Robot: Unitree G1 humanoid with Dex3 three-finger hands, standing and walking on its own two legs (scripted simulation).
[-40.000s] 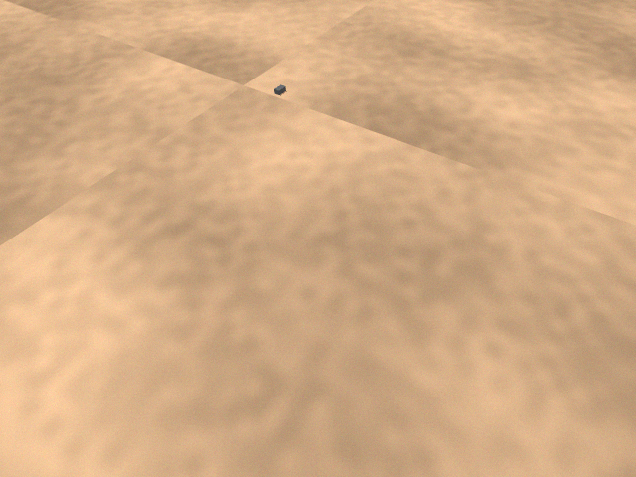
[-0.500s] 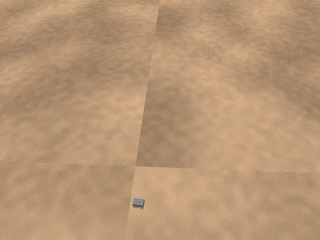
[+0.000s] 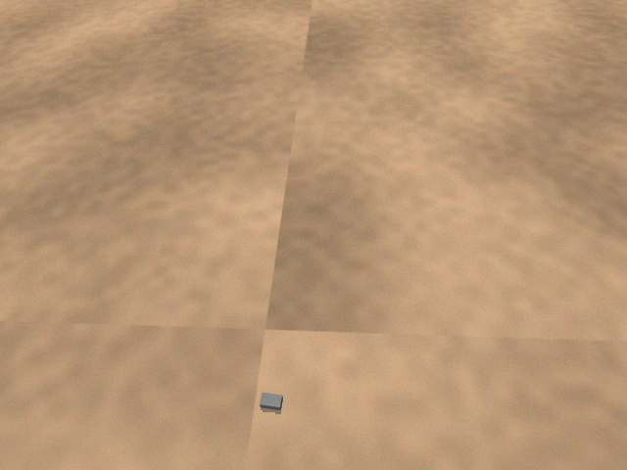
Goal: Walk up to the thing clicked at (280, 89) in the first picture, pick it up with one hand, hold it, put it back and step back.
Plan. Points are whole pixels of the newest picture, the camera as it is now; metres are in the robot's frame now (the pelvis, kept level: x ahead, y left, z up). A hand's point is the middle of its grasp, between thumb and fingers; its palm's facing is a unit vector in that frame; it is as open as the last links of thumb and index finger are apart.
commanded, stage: stand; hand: left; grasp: from above
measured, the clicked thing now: (271, 401) +0.46 +0.17 -0.77
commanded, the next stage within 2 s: step back in 0.64 s
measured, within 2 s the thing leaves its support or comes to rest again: neither
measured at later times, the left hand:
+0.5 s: hand out of the picture +0.07 +0.24 -0.16, palm faces +0.01 -0.94 -0.34, open 7.4 cm
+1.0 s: hand out of the picture +0.10 +0.31 -0.18, palm faces -0.01 -0.93 -0.37, open 7.4 cm
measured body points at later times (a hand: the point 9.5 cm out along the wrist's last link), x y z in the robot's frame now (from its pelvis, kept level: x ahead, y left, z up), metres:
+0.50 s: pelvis +0.00 -0.01 +0.00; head +0.01 -0.01 +0.45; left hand +0.07 +0.29 -0.13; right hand +0.07 -0.30 -0.14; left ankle +0.00 +0.13 -0.75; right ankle +0.00 -0.11 -0.75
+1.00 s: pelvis -0.05 +0.04 -0.03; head +0.03 +0.07 +0.42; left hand +0.10 +0.36 -0.16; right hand +0.02 -0.29 -0.14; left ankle -0.06 +0.14 -0.75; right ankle -0.01 -0.11 -0.74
